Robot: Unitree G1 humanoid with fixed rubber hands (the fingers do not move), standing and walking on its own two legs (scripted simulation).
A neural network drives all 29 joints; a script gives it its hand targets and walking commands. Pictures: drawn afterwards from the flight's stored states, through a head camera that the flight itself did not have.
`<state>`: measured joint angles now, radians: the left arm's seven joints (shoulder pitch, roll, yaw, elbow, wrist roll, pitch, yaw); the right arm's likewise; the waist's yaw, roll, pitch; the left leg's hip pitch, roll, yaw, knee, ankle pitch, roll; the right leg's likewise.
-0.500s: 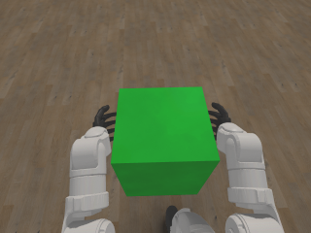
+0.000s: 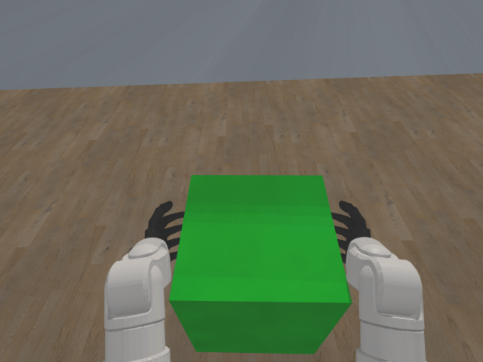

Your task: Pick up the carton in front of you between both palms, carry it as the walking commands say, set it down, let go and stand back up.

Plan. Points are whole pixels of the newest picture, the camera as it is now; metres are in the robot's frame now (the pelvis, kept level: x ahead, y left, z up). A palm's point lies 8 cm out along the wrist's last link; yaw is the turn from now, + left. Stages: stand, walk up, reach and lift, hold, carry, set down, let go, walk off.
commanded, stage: carry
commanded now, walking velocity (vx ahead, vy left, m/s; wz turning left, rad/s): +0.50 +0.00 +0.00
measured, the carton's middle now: (255, 268) +0.28 +0.00 +0.03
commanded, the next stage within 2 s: none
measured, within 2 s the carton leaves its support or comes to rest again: neither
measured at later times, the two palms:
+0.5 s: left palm (175, 142) +0.56 +0.16 +0.11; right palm (311, 138) +0.55 -0.14 +0.11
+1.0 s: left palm (191, 105) +0.74 +0.15 +0.10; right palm (302, 100) +0.74 -0.15 +0.10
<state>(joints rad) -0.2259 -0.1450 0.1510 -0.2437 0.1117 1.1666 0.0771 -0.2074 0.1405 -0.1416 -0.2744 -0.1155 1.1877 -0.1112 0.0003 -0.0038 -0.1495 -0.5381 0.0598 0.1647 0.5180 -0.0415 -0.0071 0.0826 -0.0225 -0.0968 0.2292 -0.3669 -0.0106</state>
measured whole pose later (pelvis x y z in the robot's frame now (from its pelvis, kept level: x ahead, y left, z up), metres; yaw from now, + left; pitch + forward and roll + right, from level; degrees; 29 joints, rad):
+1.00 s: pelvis +0.48 +0.00 +0.00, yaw +0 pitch +3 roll +0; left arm -0.17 -0.13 0.12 -0.29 0.12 1.19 0.08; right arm -0.18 0.14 -0.11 -0.29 -0.13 1.21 -0.09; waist 0.00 0.01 -0.16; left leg -0.21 0.06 0.12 0.49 -0.33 -0.01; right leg -0.30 -0.05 -0.22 0.49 -0.24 -0.04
